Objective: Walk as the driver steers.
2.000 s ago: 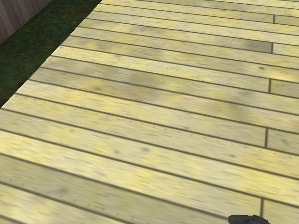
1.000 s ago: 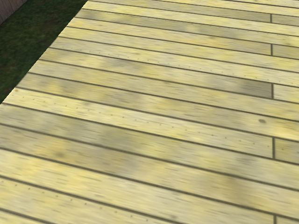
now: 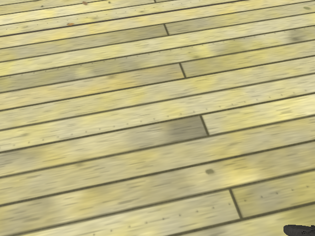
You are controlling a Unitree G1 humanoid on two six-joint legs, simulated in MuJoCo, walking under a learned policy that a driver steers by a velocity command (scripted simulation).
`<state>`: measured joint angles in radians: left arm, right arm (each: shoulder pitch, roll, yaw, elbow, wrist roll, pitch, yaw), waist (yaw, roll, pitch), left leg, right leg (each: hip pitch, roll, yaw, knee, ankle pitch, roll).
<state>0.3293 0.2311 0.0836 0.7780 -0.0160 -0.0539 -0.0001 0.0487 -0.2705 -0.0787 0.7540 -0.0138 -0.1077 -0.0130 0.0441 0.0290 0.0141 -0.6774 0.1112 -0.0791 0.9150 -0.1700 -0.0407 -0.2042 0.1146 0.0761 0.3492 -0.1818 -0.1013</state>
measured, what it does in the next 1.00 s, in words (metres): walks ahead: left foot, then right foot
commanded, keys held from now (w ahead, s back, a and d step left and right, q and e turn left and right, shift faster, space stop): w+e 0.14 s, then w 0.70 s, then q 0.16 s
